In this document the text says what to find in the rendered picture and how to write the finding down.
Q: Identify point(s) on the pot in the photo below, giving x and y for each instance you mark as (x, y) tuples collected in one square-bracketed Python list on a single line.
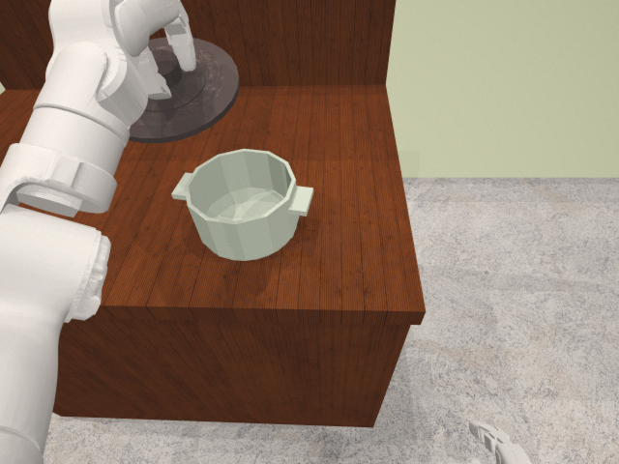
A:
[(245, 204)]

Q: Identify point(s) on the table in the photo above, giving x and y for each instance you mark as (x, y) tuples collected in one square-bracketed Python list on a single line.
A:
[(309, 335)]

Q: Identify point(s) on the robot left upper arm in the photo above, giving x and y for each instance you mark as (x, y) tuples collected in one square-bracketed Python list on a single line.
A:
[(52, 270)]

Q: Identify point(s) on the knob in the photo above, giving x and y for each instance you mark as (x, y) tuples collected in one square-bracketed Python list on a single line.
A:
[(168, 66)]

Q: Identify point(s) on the lid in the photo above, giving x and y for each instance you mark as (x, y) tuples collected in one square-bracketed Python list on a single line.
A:
[(200, 99)]

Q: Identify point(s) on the robot right hand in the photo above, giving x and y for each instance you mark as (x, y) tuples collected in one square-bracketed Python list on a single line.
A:
[(498, 443)]

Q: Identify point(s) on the left robot forearm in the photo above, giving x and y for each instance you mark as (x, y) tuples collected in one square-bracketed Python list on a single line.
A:
[(67, 156)]

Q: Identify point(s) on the robot left hand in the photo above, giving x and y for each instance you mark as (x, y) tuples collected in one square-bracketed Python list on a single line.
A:
[(172, 17)]

